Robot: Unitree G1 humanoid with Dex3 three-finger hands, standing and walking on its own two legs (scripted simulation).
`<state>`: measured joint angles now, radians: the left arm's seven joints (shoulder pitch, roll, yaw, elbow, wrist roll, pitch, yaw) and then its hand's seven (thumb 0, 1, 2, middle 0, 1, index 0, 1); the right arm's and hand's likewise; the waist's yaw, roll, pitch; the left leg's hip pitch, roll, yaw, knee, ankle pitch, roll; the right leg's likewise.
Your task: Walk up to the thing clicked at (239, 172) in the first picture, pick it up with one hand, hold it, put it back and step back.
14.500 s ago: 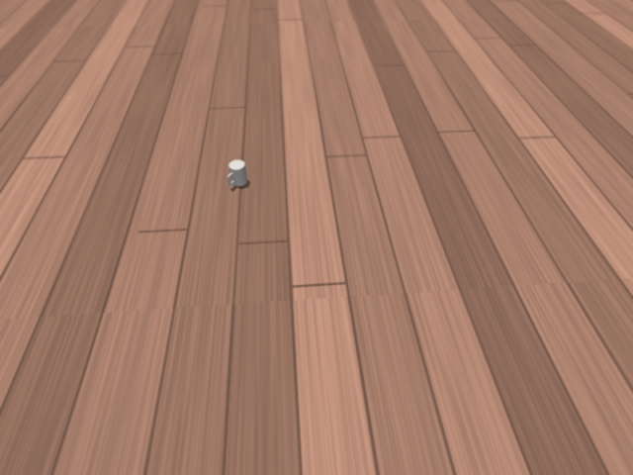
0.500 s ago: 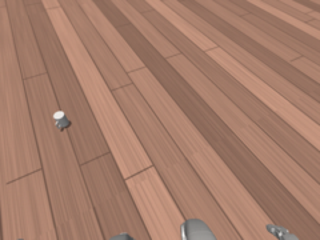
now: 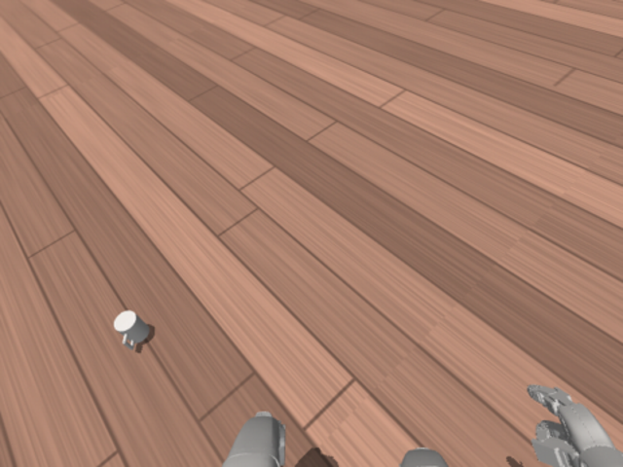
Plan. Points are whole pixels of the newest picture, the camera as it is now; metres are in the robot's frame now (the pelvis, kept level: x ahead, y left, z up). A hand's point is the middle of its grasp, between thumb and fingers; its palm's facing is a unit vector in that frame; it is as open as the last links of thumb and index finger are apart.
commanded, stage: walk up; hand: left
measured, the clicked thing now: (131, 331) +0.62 +0.71 -0.68
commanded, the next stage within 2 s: none
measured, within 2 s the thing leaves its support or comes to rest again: neither
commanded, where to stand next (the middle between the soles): +0.21 +0.80 m, yaw -47 degrees
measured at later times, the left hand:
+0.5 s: hand (5, 396) +0.25 +0.52 -0.11, palm faces -0.28 -0.74 -0.61, open 7.3 cm
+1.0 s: hand out of the picture +0.35 +0.75 -0.12, palm faces -0.41 -0.71 -0.58, open 7.4 cm
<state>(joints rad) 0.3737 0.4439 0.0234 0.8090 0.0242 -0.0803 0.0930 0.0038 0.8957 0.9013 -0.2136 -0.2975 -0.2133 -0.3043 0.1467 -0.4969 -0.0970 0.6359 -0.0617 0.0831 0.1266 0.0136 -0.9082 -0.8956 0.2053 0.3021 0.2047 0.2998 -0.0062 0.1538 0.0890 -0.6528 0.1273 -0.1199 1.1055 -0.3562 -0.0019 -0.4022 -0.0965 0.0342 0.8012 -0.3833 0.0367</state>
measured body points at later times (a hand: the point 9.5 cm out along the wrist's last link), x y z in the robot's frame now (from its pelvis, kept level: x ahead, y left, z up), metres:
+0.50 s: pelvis +0.09 +0.24 -0.01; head +0.14 +0.19 +0.43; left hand +0.26 +0.56 -0.07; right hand +0.08 -0.10 -0.13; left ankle +0.12 +0.30 -0.65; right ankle +0.13 +0.12 -0.70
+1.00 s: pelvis +0.13 +0.50 +0.00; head +0.17 +0.46 +0.44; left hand +0.37 +0.78 -0.08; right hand +0.06 +0.19 -0.12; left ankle +0.19 +0.56 -0.70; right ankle +0.12 +0.40 -0.65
